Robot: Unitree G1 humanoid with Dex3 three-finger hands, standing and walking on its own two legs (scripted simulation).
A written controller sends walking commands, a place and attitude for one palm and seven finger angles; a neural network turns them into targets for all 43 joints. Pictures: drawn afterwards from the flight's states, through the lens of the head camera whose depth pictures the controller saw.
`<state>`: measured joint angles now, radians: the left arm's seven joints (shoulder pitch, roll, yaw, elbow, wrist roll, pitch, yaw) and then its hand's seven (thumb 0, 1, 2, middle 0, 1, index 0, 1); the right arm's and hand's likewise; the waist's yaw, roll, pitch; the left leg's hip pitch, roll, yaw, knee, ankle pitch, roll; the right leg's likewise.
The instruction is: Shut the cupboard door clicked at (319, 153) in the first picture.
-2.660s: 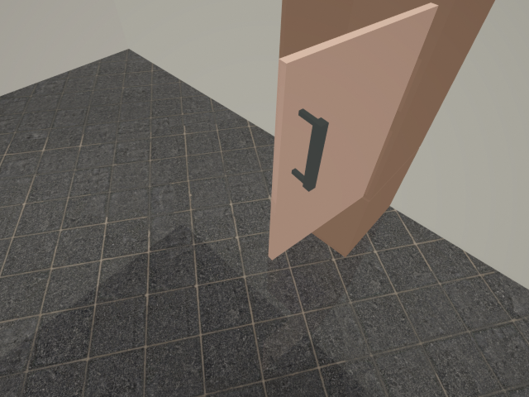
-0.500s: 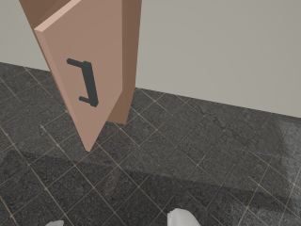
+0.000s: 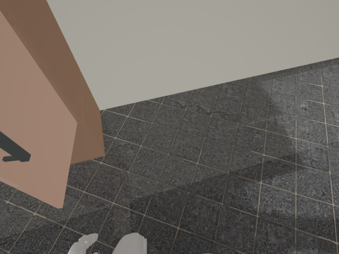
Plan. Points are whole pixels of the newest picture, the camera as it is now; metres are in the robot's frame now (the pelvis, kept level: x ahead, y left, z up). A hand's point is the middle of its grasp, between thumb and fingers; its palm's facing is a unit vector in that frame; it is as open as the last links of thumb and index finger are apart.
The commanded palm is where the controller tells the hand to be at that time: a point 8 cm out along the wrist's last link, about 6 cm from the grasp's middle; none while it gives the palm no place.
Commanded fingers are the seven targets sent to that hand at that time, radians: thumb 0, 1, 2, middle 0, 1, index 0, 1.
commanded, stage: walk around to get in front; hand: left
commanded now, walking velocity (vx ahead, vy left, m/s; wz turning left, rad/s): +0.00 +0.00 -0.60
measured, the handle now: out of the picture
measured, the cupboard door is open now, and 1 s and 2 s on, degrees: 81 81 81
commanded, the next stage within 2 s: none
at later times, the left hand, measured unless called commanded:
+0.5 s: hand (85, 245) +0.16 +0.24 -0.17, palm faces -0.25 -0.95 -0.18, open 7.4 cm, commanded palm none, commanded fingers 0.00 0.90 0.90 -0.20 -0.30 -0.20 -0.30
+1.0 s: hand (127, 217) +0.22 +0.13 -0.16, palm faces -0.55 -0.81 -0.22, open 7.4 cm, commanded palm none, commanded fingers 0.00 0.90 0.90 -0.20 -0.30 -0.20 -0.30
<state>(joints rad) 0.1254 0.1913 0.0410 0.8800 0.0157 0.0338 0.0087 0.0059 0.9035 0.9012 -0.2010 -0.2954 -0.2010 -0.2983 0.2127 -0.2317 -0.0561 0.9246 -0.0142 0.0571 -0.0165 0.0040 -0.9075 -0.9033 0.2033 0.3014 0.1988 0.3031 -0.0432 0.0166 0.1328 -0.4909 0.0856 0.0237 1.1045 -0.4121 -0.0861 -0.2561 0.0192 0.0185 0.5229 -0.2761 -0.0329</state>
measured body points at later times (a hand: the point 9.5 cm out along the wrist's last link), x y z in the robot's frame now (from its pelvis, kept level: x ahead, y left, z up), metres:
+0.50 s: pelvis +0.03 +0.06 +0.01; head +0.10 +0.08 +0.45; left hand +0.17 +0.29 -0.16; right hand +0.03 -0.20 -0.12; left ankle +0.02 +0.15 -0.74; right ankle -0.05 -0.09 -0.64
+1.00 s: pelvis +0.05 +0.02 +0.00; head +0.10 -0.02 +0.45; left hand +0.25 +0.17 -0.14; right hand -0.03 -0.24 -0.14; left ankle +0.13 +0.15 -0.68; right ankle -0.01 -0.07 -0.74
